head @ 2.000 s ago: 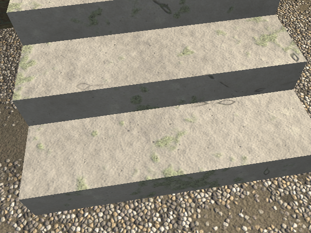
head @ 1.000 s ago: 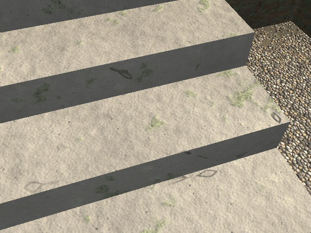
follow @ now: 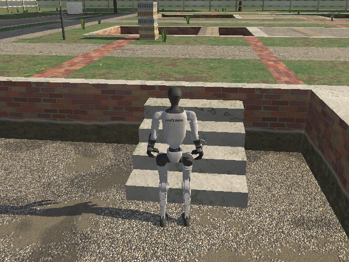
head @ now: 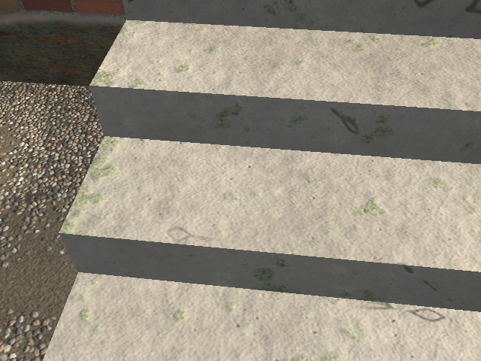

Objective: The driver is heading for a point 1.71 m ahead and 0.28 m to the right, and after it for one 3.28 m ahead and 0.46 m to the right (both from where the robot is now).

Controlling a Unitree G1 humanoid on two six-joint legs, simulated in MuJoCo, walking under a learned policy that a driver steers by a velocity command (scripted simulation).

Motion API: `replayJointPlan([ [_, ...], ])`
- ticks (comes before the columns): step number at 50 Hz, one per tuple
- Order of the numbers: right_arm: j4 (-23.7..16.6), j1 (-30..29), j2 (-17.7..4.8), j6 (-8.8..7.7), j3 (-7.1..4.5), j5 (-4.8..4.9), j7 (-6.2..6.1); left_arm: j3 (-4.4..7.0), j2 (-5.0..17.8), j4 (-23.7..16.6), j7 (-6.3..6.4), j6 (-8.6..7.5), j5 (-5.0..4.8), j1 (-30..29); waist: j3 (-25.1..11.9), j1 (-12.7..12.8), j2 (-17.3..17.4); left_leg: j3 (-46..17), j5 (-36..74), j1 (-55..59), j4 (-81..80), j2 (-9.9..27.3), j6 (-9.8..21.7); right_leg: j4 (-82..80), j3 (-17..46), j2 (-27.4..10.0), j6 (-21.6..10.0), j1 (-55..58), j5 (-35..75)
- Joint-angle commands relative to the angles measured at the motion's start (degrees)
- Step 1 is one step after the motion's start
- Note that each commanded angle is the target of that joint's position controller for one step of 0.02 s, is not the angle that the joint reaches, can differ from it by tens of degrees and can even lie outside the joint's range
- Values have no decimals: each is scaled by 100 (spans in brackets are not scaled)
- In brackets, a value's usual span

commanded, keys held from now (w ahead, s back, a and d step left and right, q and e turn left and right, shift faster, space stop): w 1.00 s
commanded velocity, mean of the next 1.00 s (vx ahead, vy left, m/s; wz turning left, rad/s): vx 0.47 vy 0.00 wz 0.02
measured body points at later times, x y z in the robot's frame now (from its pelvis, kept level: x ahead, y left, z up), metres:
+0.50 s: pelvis +0.03 +0.00 +0.00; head +0.04 +0.00 +0.45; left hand +0.24 +0.22 -0.08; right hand +0.23 -0.22 -0.08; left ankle -0.02 +0.11 -0.74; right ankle -0.02 -0.11 -0.74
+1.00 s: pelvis +0.02 -0.01 +0.00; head +0.03 -0.01 +0.45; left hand +0.23 +0.20 -0.07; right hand +0.22 -0.22 -0.08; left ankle -0.02 +0.11 -0.74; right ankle -0.02 -0.11 -0.74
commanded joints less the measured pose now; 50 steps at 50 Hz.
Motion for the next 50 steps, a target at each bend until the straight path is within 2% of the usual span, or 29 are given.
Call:
replayJointPlan([
  [1, -542, -481, -527, -145, -132, 33, -25, 150, 511, -620, -3, -137, 15, -434, 44, 60, 414, -607, 27, -400, -726, 463, 303, -119, 134, -160, -251, 41, 164],
  [4, -612, -543, -551, -157, -140, 66, -39, 147, 479, -683, 6, -174, 36, -380, -53, 76, 378, -672, 915, -148, -591, 546, 366, -1, 65, -120, -224, 27, 546],
  [7, -682, -576, -450, -174, -110, 89, -67, 151, 482, -746, 35, -158, -23, -449, -358, 16, 58, -362, 2171, 183, -170, 441, 308, 5, 173, -250, -236, 223, 1570],
  [11, -703, -605, -424, -134, -96, 89, -88, 156, 467, -846, 65, -109, -69, -511, -476, -6, -68, -211, 2458, 236, -28, 406, 234, 54, 209, -300, -274, 410, 2102],
  [24, -787, -967, -328, -107, -49, 108, -90, 147, 391, -1048, 86, -78, -62, -668, -625, 26, -3, -144, 2818, 394, -133, 481, 161, -10, 182, -339, -216, 565, 2440],
  [50, -706, -1177, -206, -178, -4, 77, -64, 114, 281, -992, 51, -183, -32, -805, -574, 33, -40, -121, 1931, 241, -547, 547, 8, -482, 282, -431, -148, 519, 2001],
])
